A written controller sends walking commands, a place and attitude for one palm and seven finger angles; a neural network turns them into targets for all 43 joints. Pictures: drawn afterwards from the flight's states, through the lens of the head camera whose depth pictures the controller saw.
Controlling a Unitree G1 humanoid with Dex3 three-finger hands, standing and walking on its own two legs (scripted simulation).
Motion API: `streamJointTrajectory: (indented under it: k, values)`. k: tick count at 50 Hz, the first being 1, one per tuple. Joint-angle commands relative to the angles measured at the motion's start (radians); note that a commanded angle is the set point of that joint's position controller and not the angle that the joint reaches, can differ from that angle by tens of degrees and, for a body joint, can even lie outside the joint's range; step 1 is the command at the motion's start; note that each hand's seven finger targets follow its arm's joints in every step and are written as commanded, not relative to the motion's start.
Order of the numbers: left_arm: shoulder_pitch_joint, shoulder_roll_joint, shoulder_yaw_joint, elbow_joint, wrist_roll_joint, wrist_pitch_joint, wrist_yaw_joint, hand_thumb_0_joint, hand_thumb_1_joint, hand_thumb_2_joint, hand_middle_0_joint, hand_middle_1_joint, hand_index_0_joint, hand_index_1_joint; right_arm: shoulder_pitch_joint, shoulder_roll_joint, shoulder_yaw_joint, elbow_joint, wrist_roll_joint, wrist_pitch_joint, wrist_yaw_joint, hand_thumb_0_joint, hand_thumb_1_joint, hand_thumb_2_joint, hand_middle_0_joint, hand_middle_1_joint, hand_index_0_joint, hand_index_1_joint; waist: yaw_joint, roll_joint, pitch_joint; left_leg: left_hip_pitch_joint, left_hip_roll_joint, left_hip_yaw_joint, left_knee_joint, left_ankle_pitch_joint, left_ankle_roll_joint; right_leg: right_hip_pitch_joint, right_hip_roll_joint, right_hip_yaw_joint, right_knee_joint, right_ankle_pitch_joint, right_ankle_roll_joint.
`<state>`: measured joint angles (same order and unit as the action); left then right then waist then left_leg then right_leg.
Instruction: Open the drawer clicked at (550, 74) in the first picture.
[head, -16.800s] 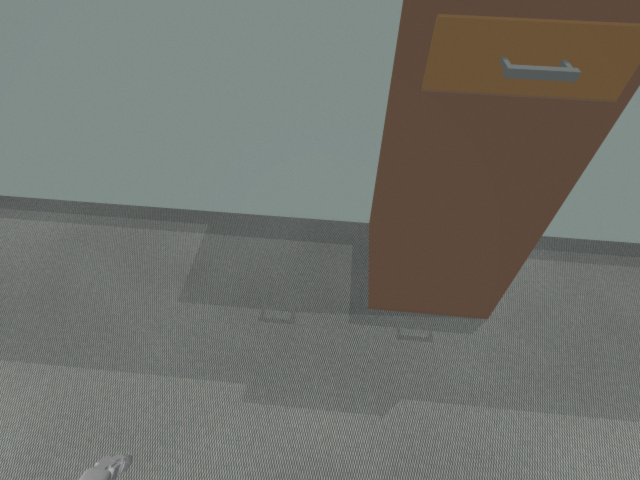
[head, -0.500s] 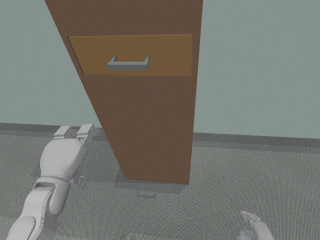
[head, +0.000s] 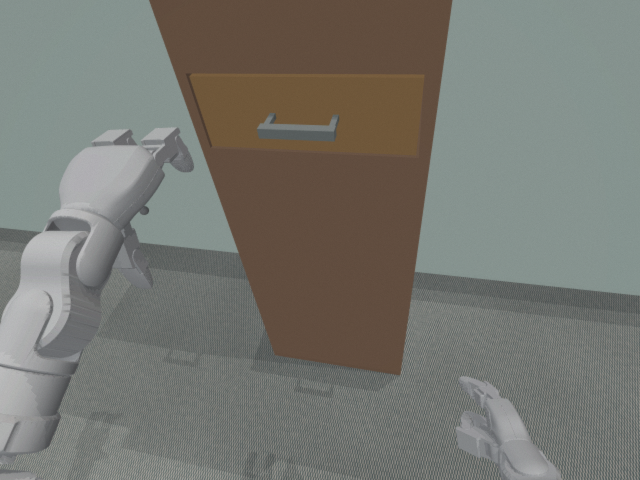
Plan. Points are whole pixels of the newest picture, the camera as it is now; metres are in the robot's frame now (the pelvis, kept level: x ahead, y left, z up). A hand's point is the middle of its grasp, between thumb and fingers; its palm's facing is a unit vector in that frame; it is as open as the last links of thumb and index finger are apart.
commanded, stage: raise the hand with hooked fingers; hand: left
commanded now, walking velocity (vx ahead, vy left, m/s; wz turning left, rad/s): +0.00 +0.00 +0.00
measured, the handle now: (299, 125) +0.60 +0.14 +0.15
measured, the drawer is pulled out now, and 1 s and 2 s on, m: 0.00 0.00 0.00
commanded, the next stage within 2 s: move the hooked fingers above the handle in 0.44 s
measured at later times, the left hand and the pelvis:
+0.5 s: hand (156, 208) +0.31 +0.23 +0.22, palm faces +0.20 -0.03 -0.98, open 13.8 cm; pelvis -0.01 -0.01 +0.00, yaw +0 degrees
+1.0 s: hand (196, 164) +0.39 +0.21 +0.23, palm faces +0.15 -0.03 -0.99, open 13.8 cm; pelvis +0.00 -0.02 +0.00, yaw -1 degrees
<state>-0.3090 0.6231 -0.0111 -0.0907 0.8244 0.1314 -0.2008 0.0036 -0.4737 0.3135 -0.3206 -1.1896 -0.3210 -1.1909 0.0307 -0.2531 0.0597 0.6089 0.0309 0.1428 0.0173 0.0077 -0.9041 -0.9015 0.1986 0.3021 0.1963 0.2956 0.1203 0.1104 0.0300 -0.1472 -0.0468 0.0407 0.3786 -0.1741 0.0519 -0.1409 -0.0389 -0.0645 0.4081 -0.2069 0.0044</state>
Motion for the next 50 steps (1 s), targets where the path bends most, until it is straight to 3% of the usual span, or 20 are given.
streamJointTrajectory:
  k: [1,2,7,9,14,20,24,28,32,34,36,38,40,43,45,46,47,50]
  values:
    - [-0.458,0.261,0.138,-0.173,-0.001,-0.021,-0.023,0.0,-0.5,0.3,-0.3,-1.2,-0.3,-1.2,-0.14,-0.119,-0.046,-0.156,-0.003,-0.06,-0.008,0.0,-0.9,-0.9,0.2,0.3,0.2,0.3,-0.033,-0.046,-0.291,0.067,0.029,-0.067,-0.052,0.146,-0.032,0.06,0.036,0.039,-0.039,0.07,-0.041]
    - [-0.473,0.274,0.147,-0.174,-0.003,-0.032,-0.03,0.0,-0.5,0.3,-0.3,-1.2,-0.3,-1.2,-0.133,-0.12,-0.049,-0.154,-0.002,-0.064,-0.012,0.0,-0.9,-0.9,0.2,0.3,0.2,0.3,-0.032,-0.03,-0.302,0.075,0.029,-0.067,-0.048,0.155,-0.029,0.06,0.036,0.042,-0.038,0.077,-0.042]
    - [-0.311,0.255,0.175,-0.106,-0.047,-0.064,-0.074,0.0,-0.5,0.3,-0.3,-1.2,-0.3,-1.2,-0.109,-0.127,-0.052,-0.163,0.001,-0.064,-0.002,0.0,-0.9,-0.9,0.2,0.3,0.2,0.3,-0.017,-0.091,-0.242,0.027,0.031,-0.056,-0.047,0.153,-0.027,0.055,0.032,0.034,-0.037,0.096,-0.04]
    - [-0.313,0.271,0.199,-0.14,-0.058,-0.08,-0.072,0.0,-0.5,0.3,-0.3,-1.2,-0.3,-1.2,-0.109,-0.133,-0.055,-0.169,0.002,-0.065,0.003,0.0,-0.9,-0.9,0.2,0.3,0.2,0.3,-0.015,-0.1,-0.232,0.011,0.031,-0.054,-0.048,0.149,-0.026,0.054,0.031,0.033,-0.034,0.099,-0.039]
    - [-0.35,0.303,0.244,-0.207,-0.06,-0.113,-0.025,0.0,-0.5,0.3,-0.3,-1.2,-0.3,-1.2,-0.098,-0.131,-0.063,-0.172,-0.004,-0.081,0.006,0.0,-0.9,-0.9,0.2,0.3,0.2,0.3,-0.006,-0.036,-0.282,0.028,0.028,-0.053,-0.037,0.157,-0.026,0.061,0.033,0.043,-0.027,0.085,-0.042]
    - [-0.358,0.309,0.268,-0.209,-0.063,-0.115,0.037,0.0,-0.5,0.3,-0.3,-1.2,-0.3,-1.2,-0.098,-0.133,-0.073,-0.155,0.0,-0.096,0.005,0.0,-0.9,-0.9,0.2,0.3,0.2,0.3,-0.005,-0.032,-0.295,0.023,0.027,-0.054,-0.03,0.147,-0.032,0.059,0.034,0.054,-0.032,0.07,-0.042]
    - [-0.346,0.261,0.208,-0.128,-0.053,-0.071,0.037,0.0,-0.5,0.3,-0.3,-1.2,-0.3,-1.2,-0.107,-0.135,-0.068,-0.146,0.008,-0.083,0.002,0.0,-0.9,-0.9,0.2,0.3,0.2,0.3,-0.015,-0.049,-0.228,-0.009,0.029,-0.045,-0.048,0.083,-0.034,0.022,0.03,0.047,-0.04,0.013,-0.038]
    - [-0.35,0.244,0.163,-0.096,-0.041,-0.042,0.007,0.0,-0.5,0.3,-0.3,-1.2,-0.3,-1.2,-0.116,-0.138,-0.062,-0.153,0.011,-0.079,-0.004,0.0,-0.9,-0.9,0.2,0.3,0.2,0.3,-0.025,-0.102,-0.228,-0.023,0.025,-0.041,-0.045,0.039,-0.028,0.022,0.023,0.053,-0.045,-0.02,-0.031]
    - [-0.486,0.232,0.108,-0.008,-0.014,-0.054,-0.018,0.0,-0.5,0.3,-0.3,-1.2,-0.3,-1.2,-0.093,-0.137,-0.057,-0.136,0.012,-0.084,-0.022,0.0,-0.9,-0.9,0.2,0.3,0.2,0.3,-0.062,-0.13,-0.198,-0.029,0.023,-0.043,-0.046,-0.029,-0.021,-0.026,0.022,0.049,-0.067,-0.088,-0.026]
    - [-0.591,0.216,0.069,-0.03,-0.002,-0.083,-0.019,0.0,-0.5,0.3,-0.3,-1.2,-0.3,-1.2,-0.085,-0.132,-0.057,-0.134,0.01,-0.092,-0.029,0.0,-0.9,-0.9,0.2,0.3,0.2,0.3,-0.075,-0.082,-0.226,-0.005,0.019,-0.048,-0.045,-0.041,-0.02,-0.037,0.023,0.049,-0.068,-0.091,-0.028]
    - [-0.673,0.243,0.083,-0.041,0.004,-0.115,-0.007,0.0,-0.5,0.3,-0.3,-1.2,-0.3,-1.2,-0.072,-0.126,-0.059,-0.126,0.006,-0.106,-0.034,0.0,-0.9,-0.9,0.2,0.3,0.2,0.3,-0.076,-0.052,-0.282,0.024,0.015,-0.055,-0.036,-0.015,-0.02,-0.022,0.024,0.051,-0.062,-0.065,-0.034]
    - [-0.686,0.267,0.115,-0.04,0.005,-0.14,0.009,0.0,-0.5,0.3,-0.3,-1.2,-0.3,-1.2,-0.052,-0.124,-0.062,-0.123,0.001,-0.108,-0.035,0.0,-0.9,-0.9,0.2,0.3,0.2,0.3,-0.059,-0.036,-0.344,0.046,0.012,-0.062,-0.027,0.064,-0.02,0.018,0.026,0.052,-0.051,0.007,-0.04]
    - [-0.701,0.296,0.154,-0.018,-0.005,-0.151,0.026,0.0,-0.5,0.3,-0.3,-1.2,-0.3,-1.2,-0.044,-0.127,-0.064,-0.116,-0.002,-0.107,-0.03,0.0,-0.9,-0.9,0.2,0.3,0.2,0.3,-0.049,-0.026,-0.363,0.04,0.011,-0.062,-0.021,0.116,-0.026,0.041,0.029,0.051,-0.044,0.057,-0.044]
    - [-0.629,0.273,0.172,0.093,-0.02,-0.126,0.043,0.0,-0.5,0.3,-0.3,-1.2,-0.3,-1.2,-0.041,-0.126,-0.062,-0.107,-0.001,-0.087,-0.021,0.0,-0.9,-0.9,0.2,0.3,0.2,0.3,-0.031,-0.064,-0.322,-0.004,0.017,-0.048,-0.021,0.174,-0.031,0.055,0.022,0.044,-0.028,0.13,-0.046]
    - [-0.594,0.273,0.182,0.19,-0.021,-0.089,0.043,0.0,-0.5,0.3,-0.3,-1.2,-0.3,-1.2,-0.048,-0.136,-0.064,-0.107,0.005,-0.071,-0.015,0.0,-0.9,-0.9,0.2,0.3,0.2,0.3,-0.026,-0.12,-0.285,-0.042,0.02,-0.037,-0.028,0.166,-0.034,0.059,0.021,0.042,-0.032,0.135,-0.044]
    - [-0.587,0.244,0.147,0.245,-0.013,-0.067,0.038,0.0,-0.5,0.3,-0.3,-1.2,-0.3,-1.2,-0.05,-0.138,-0.059,-0.105,0.007,-0.06,-0.015,0.0,-0.9,-0.9,0.2,0.3,0.2,0.3,-0.033,-0.149,-0.247,-0.069,0.024,-0.031,-0.033,0.151,-0.035,0.047,0.017,0.039,-0.031,0.126,-0.041]
    - [-0.585,0.232,0.125,0.244,-0.004,-0.05,0.032,0.0,-0.5,0.3,-0.3,-1.2,-0.3,-1.2,-0.051,-0.144,-0.06,-0.111,0.011,-0.053,-0.012,0.0,-0.9,-0.9,0.2,0.3,0.2,0.3,-0.034,-0.143,-0.25,-0.069,0.023,-0.025,-0.032,0.152,-0.033,0.045,0.016,0.041,-0.03,0.129,-0.04]
    - [-0.613,0.148,0.025,0.169,0.021,-0.024,0.004,0.0,-0.5,0.3,-0.3,-1.2,-0.3,-1.2,-0.065,-0.142,-0.067,-0.147,0.02,-0.045,-0.002,0.0,-0.9,-0.9,0.2,0.3,0.2,0.3,-0.047,-0.137,-0.31,-0.028,0.022,-0.029,-0.019,0.185,-0.026,0.047,0.018,0.046,-0.02,0.159,-0.043]
